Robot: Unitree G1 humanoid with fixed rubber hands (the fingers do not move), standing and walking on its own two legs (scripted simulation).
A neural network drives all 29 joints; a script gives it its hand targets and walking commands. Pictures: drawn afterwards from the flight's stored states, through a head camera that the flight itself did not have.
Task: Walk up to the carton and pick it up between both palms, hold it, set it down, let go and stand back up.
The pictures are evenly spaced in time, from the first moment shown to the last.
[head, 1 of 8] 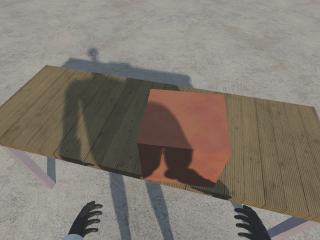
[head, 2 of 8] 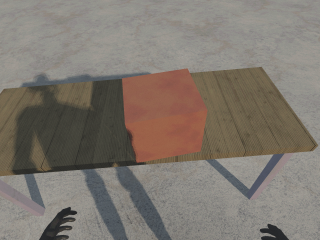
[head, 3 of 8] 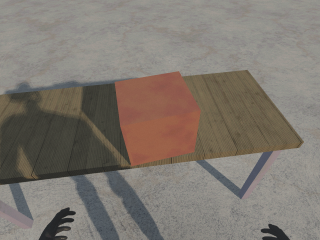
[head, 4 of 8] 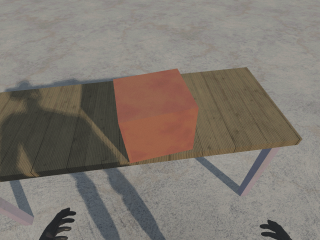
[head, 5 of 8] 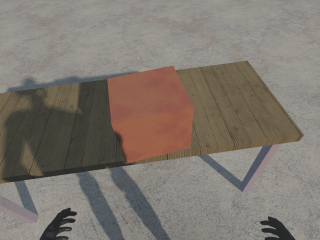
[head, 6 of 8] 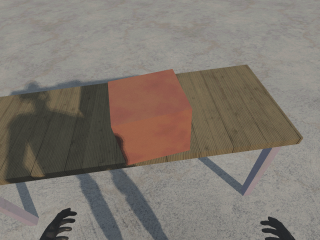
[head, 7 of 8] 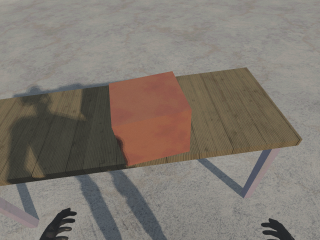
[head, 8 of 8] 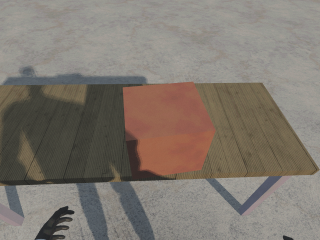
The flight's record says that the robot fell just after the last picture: no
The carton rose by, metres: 0.00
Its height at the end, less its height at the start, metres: +0.00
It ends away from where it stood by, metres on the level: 0.00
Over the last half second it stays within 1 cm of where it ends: yes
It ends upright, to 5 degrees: yes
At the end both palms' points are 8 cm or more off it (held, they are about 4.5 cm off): yes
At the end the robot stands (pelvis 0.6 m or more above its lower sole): yes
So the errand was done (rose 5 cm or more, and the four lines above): no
